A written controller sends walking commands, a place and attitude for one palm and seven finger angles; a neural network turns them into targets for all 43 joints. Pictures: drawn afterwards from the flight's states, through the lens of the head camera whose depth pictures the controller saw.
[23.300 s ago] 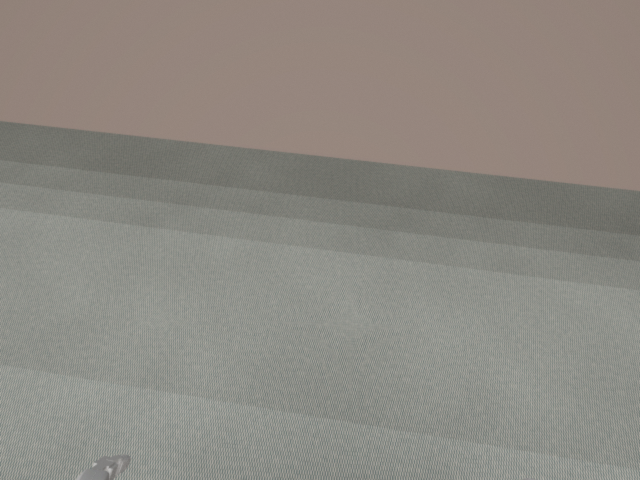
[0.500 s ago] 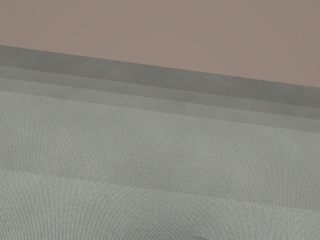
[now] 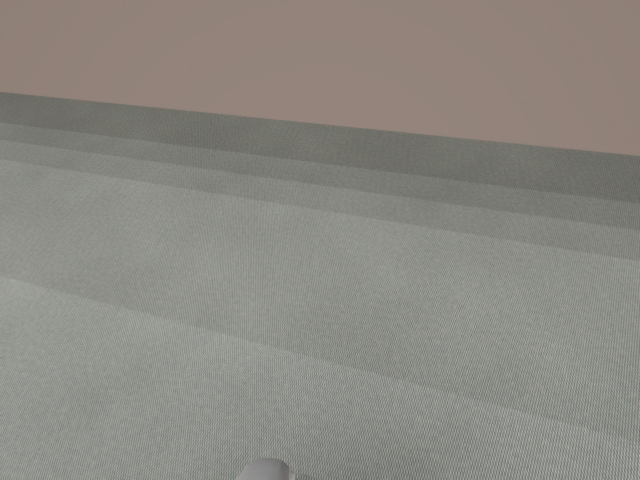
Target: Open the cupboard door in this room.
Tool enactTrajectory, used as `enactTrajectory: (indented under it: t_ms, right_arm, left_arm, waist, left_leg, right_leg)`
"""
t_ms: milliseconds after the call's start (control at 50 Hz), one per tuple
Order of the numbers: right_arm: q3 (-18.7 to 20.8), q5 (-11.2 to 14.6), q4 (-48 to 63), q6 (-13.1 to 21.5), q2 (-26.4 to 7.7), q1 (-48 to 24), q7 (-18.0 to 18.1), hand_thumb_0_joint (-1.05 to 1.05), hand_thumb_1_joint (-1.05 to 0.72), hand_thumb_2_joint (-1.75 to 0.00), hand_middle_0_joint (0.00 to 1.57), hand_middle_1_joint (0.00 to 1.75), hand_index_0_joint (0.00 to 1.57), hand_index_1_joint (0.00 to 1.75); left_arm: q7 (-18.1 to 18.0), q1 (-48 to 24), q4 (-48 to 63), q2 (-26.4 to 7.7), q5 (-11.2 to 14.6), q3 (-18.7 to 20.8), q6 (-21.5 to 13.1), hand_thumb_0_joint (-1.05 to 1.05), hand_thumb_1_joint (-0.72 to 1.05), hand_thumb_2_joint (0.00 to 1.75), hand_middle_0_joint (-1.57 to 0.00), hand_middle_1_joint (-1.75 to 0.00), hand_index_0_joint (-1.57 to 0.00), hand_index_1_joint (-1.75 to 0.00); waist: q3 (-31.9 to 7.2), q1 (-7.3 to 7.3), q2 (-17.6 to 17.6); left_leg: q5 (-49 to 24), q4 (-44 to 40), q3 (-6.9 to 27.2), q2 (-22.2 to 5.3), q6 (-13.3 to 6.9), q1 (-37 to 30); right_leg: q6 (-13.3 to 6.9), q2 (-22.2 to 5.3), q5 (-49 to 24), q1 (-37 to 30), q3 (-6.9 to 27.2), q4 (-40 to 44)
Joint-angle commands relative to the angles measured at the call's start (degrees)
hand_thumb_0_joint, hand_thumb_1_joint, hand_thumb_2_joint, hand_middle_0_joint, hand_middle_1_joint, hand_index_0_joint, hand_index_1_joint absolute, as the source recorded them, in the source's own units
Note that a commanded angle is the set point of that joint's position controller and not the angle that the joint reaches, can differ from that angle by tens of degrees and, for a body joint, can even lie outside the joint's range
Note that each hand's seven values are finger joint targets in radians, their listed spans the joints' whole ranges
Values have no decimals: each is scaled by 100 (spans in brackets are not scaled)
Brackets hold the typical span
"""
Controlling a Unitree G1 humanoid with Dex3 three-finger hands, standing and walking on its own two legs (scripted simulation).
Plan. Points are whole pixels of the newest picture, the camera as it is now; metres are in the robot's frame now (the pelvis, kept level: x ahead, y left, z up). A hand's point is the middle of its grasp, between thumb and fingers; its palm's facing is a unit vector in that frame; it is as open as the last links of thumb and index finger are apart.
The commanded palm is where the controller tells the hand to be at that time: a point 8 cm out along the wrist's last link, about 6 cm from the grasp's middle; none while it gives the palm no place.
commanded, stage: stand and wait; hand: left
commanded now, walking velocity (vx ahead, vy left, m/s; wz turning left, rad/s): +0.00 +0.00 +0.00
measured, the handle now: out of the picture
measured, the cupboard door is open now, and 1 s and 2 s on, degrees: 0 0 0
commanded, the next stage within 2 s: turn or walk to find it in 0.02 s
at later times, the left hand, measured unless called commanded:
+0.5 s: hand out of the picture -0.03 +0.22 -0.19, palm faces -0.01 -0.98 -0.20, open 7.4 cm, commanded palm none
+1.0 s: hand out of the picture +0.07 +0.16 -0.16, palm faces -0.32 -0.92 -0.25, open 7.4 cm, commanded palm none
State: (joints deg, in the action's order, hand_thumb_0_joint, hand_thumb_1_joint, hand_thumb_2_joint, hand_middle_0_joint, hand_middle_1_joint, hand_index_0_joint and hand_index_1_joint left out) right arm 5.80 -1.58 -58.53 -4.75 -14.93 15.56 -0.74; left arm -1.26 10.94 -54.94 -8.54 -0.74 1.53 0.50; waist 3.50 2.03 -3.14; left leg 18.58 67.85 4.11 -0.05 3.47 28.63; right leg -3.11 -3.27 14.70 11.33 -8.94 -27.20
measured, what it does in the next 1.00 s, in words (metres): steps on the spot, turning right: left foot, then right foot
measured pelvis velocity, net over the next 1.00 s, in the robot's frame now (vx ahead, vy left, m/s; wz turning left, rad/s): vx -0.07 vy -0.01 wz -0.37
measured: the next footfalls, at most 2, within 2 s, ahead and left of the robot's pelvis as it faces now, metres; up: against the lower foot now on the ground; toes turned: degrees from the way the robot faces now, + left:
left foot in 0.28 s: -0.03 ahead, +0.16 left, +0.00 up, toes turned +2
right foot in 0.64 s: +0.00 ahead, -0.11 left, +0.00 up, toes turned -18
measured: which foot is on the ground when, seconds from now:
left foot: up 0.00-0.26, down 0.28-0.64, up 0.66-1.00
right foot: down 0.00-0.30, up 0.32-0.62, down 0.64-1.00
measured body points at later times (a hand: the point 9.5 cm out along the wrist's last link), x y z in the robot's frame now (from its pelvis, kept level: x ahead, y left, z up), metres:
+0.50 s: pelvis -0.03 +0.02 -0.01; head -0.02 +0.03 +0.44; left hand -0.03 +0.27 -0.17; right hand +0.04 -0.21 -0.15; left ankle -0.07 +0.16 -0.74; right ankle -0.05 -0.10 -0.70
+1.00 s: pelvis -0.07 -0.01 -0.01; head -0.03 -0.03 +0.44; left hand +0.09 +0.21 -0.14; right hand -0.09 -0.29 -0.15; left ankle -0.03 +0.15 -0.68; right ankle -0.04 -0.10 -0.74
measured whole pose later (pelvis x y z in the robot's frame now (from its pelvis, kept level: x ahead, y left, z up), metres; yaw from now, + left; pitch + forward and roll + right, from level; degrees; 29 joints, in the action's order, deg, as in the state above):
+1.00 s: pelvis -0.07 -0.01 -0.01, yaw -21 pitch +0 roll +1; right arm 3.5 -1.2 -55.7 -3.8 -15.4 8.5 0.7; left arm 0.4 10.4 -54.0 -12.3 -1.4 2.8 1.8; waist 5.1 -1.3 -0.3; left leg 22.0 56.3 0.7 -3.5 3.5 24.3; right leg -4.0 3.9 8.5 17.9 1.5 -26.5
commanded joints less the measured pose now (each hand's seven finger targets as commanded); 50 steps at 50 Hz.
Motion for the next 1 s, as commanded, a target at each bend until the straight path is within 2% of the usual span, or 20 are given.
enactTrajectory:
  t_ms: [0, 140, 200, 220, 260, 280, 300, 320, 360, 420, 540, 580, 600, 620, 640, 660, 700, 740, 800, 980]
  right_arm:
    - [21, 3, 320, 89, -243, -152, 28, 0, -90, -90, 20, 30, 20, 30]
    - [-241, 84, 157, 332, 41, -420, 146, 0, -90, -90, 20, 30, 20, 30]
    - [-280, 122, -49, 425, 32, -98, 235, 0, -90, -90, 20, 30, 20, 30]
    - [-278, 133, -121, 474, -59, -3, 262, 0, -90, -90, 20, 30, 20, 30]
    - [-194, 114, -103, 553, -483, -33, 326, 0, -90, -90, 20, 30, 20, 30]
    - [-169, 109, -30, 520, -666, -214, 351, 0, -90, -90, 20, 30, 20, 30]
    - [-154, 53, -29, 500, -690, -260, 410, 0, -90, -90, 20, 30, 20, 30]
    - [-168, 30, -38, 489, -606, -343, 443, 0, -90, -90, 20, 30, 20, 30]
    - [-199, 39, 95, 477, -442, -642, 454, 0, -90, -90, 20, 30, 20, 30]
    - [-102, 4, 237, 451, -488, -748, 382, 0, -90, -90, 20, 30, 20, 30]
    - [78, -13, 346, 408, -707, -678, 301, 0, -90, -90, 20, 30, 20, 30]
    - [98, 21, 430, 395, -728, -756, 271, 0, -90, -90, 20, 30, 20, 30]
    - [72, 59, 503, 392, -519, -675, 254, 0, -90, -90, 20, 30, 20, 30]
    - [-52, 94, 811, 383, -73, -933, 225, 0, -90, -90, 20, 30, 20, 30]
    - [-89, 133, 928, 285, -210, -1160, 272, 0, -90, -90, 20, 30, 20, 30]
    - [-69, 116, 879, 241, -250, -1145, 266, 0, -90, -90, 20, 30, 20, 30]
    - [-40, 60, 771, 249, -394, -1096, 214, 0, -90, -90, 20, 30, 20, 30]
    - [-64, 26, 671, 239, -381, -868, 168, 0, -90, -90, 20, 30, 20, 30]
    - [-99, 24, 614, 226, -388, -689, 153, 0, -90, -90, 20, 30, 20, 30]
    - [-160, 65, 793, 292, -428, -805, 187, 0, -90, -90, 20, 30, 20, 30]
  left_arm:
    - [-86, 331, 293, -1039, -23, 281, -157, 0, 90, 90, -20, -30, -20, -30]
    - [-39, 895, -235, -1131, -121, 204, -199, 0, 90, 90, -20, -30, -20, -30]
    - [-29, 716, -403, -1127, -41, 220, -161, 0, 90, 90, -20, -30, -20, -30]
    - [-27, 638, -413, -1044, -7, 215, -131, 0, 90, 90, -20, -30, -20, -30]
    - [8, 644, -376, -779, 32, 183, -73, 0, 90, 90, -20, -30, -20, -30]
    - [37, 650, -374, -688, 26, 179, -32, 0, 90, 90, -20, -30, -20, -30]
    - [68, 448, -318, -648, 15, 178, 19, 0, 90, 90, -20, -30, -20, -30]
    - [81, 300, -321, -711, -11, 234, 141, 0, 90, 90, -20, -30, -20, -30]
    - [98, 478, -345, -775, -30, 321, 244, 0, 90, 90, -20, -30, -20, -30]
    - [136, 457, -272, -668, -42, 351, 253, 0, 90, 90, -20, -30, -20, -30]
    - [216, 377, 2, -642, -58, 356, 171, 0, 90, 90, -20, -30, -20, -30]
    - [223, 808, -74, -831, -73, 408, 101, 0, 90, 90, -20, -30, -20, -30]
    - [188, 1176, -152, -1270, -109, 485, 21, 0, 90, 90, -20, -30, -20, -30]
    - [106, 1367, -182, -1865, -123, 581, -27, 0, 90, 90, -20, -30, -20, -30]
    - [33, 1402, -128, -1799, -16, 542, 4, 0, 90, 90, -20, -30, -20, -30]
    - [-1, 1029, -32, -1714, -29, 588, 6, 0, 90, 90, -20, -30, -20, -30]
    - [-4, 314, 236, -1531, -41, 522, 65, 0, 90, 90, -20, -30, -20, -30]
    - [18, 76, 377, -1433, -41, 471, 27, 0, 90, 90, -20, -30, -20, -30]
    - [32, 103, 404, -1490, -41, 456, 13, 0, 90, 90, -20, -30, -20, -30]
    - [84, 154, 434, -1621, -86, 477, 67, 0, 90, 90, -20, -30, -20, -30]
  waist:
    - [9, -282, 1181]
    - [-483, -514, 1383]
    - [-635, -272, 1331]
    - [-655, -194, 1171]
    - [-771, -156, -12]
    - [-619, -196, -546]
    - [-280, -96, -808]
    - [-70, -77, -1289]
    - [227, -277, -1010]
    - [382, -308, -730]
    - [39, -251, -863]
    - [-220, -502, -458]
    - [-549, -683, 575]
    - [-493, -824, 2381]
    - [-566, -878, 1927]
    - [-376, -750, 2009]
    - [-185, -521, 1247]
    - [-440, -387, 952]
    - [-674, -371, 928]
    - [-428, -458, 1025]
  left_leg:
    - [15, -54, -18, -153, 96, 364]
    - [664, -3088, -596, -193, -67, -1017]
    - [-298, -4398, -753, -141, -131, -1975]
    - [-708, -4795, -718, -242, -185, -2460]
    - [-1770, -4712, -60, -1186, -502, -3280]
    - [-2199, -4765, 328, -1772, -803, -3169]
    - [-2717, -4935, 378, -2092, -1079, -3023]
    - [-3142, -5085, 248, -2140, -1209, -2634]
    - [-3334, -4939, -209, -1979, -1241, -2268]
    - [-3063, -4801, -515, -1843, -1156, -2066]
    - [-2802, -4169, -789, -1868, -986, -2157]
    - [-2350, -3253, -1101, -1603, -656, -1857]
    - [-1228, -2055, -1384, -1218, -311, -1272]
    - [1829, -622, -1361, -334, -41, 189]
    - [1965, -135, -489, -409, -133, 66]
    - [1632, 132, -256, -489, -178, 158]
    - [837, 256, -213, -575, -140, 249]
    - [373, 5, -280, -496, -78, 69]
    - [166, -354, -345, -442, -8, 38]
    - [564, -1670, -351, -304, -19, -261]
  right_leg:
    - [-261, -1443, -580, -249, 1201, 1244]
    - [-594, -1217, -2123, -694, 1460, 962]
    - [-400, -1021, -2450, -359, 1556, 638]
    - [-227, -868, -2285, -13, 1527, 496]
    - [136, -293, -1435, 887, 1145, -33]
    - [261, -71, -199, 1192, 893, -427]
    - [378, 41, 774, 1534, 692, -1136]
    - [445, 69, 1428, 1602, 777, -2021]
    - [467, 55, 1380, 1759, 972, -2888]
    - [538, 30, 1301, 1780, 767, -3120]
    - [536, 94, 843, 1002, 239, -1517]
    - [475, 152, -373, 147, 180, -336]
    - [288, -449, -1774, -652, 1018, 293]
    - [-398, -1762, -3765, -1110, 3063, 509]
    - [-887, -1986, -3539, -686, 3160, 711]
    - [-898, -1728, -2308, -335, 3222, 982]
    - [-735, -1356, -1038, -38, 2925, 971]
    - [-531, -1053, -927, -63, 2554, 952]
    - [-448, -890, -674, -309, 2409, 988]
    - [-660, -876, 82, -1, 3092, 1226]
